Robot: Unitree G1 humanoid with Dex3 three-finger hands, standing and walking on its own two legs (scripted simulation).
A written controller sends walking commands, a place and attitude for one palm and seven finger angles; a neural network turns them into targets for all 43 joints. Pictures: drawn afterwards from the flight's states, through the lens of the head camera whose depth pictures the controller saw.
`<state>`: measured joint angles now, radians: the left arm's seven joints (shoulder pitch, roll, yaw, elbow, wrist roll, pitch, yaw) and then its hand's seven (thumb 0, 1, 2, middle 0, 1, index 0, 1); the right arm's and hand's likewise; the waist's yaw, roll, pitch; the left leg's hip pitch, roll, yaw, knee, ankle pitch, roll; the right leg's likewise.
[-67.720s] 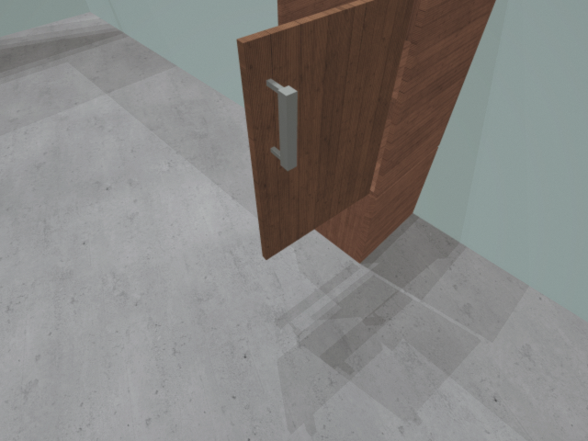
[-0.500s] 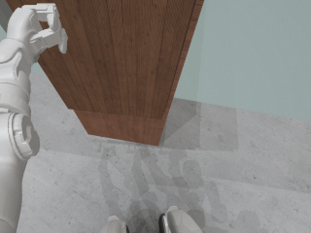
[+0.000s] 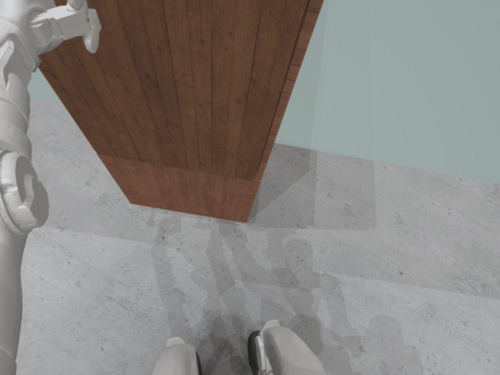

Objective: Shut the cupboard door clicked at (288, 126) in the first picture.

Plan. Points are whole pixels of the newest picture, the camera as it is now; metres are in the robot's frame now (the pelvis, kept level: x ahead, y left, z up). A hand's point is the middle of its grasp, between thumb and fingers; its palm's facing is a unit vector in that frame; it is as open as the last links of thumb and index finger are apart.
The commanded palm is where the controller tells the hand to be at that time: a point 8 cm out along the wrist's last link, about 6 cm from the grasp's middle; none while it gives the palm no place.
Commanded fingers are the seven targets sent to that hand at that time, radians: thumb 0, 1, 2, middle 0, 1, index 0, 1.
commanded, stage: pull the fist back off the door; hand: left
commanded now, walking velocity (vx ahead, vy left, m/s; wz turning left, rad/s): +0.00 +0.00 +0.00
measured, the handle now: (2, 2) +0.62 +0.23 +0.15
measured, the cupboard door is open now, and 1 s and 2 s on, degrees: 0 0 0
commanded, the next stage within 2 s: draw the hand back to the body in 0.94 s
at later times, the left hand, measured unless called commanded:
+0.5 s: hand (106, 18) +0.57 +0.11 +0.16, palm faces +0.09 -1.00 -0.02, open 3.2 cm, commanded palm +0.55 +0.14 +0.15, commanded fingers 0.00 0.90 0.90 -1.30 -1.50 -1.30 -1.50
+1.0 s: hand (113, 58) +0.52 +0.10 +0.15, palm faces +0.08 -1.00 -0.02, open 3.1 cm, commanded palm +0.49 +0.14 +0.15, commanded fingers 0.00 0.90 0.90 -1.30 -1.50 -1.30 -1.50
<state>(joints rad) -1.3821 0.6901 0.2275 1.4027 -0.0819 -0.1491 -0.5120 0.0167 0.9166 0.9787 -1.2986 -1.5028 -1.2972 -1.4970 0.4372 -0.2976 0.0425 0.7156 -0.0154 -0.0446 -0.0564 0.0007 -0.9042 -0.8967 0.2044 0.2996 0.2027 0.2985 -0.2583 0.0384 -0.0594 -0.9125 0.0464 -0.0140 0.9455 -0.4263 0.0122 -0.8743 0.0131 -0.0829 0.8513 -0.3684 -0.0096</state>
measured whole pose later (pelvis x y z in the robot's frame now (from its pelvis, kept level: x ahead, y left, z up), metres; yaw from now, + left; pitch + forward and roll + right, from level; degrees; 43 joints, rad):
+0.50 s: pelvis -0.02 -0.01 +0.00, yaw +1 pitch +22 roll -3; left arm -1.39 0.55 0.32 1.45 0.02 -0.22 0.04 0.01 0.93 0.99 -1.30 -1.50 -1.30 -1.50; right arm 0.49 -0.27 0.05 0.68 -0.07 -0.06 0.05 0.00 -0.91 -0.90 0.20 0.30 0.20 0.30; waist -0.28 0.06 -0.07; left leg -0.94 0.04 -0.02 0.92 -0.37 0.01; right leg -0.90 0.01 -0.09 0.84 -0.32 -0.02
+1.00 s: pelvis +0.02 -0.01 +0.03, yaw -1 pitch +14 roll -1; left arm -0.89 0.27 0.28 1.07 -0.06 -0.29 0.04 0.01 0.90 0.90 -1.30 -1.50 -1.30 -1.50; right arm 0.40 -0.26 -0.02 0.65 -0.02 0.00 0.03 0.00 -0.91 -0.90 0.20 0.30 0.20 0.30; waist -0.13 0.05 -0.10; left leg -0.61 0.04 0.03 0.76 -0.40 0.00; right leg -0.61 0.01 -0.04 0.72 -0.35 -0.01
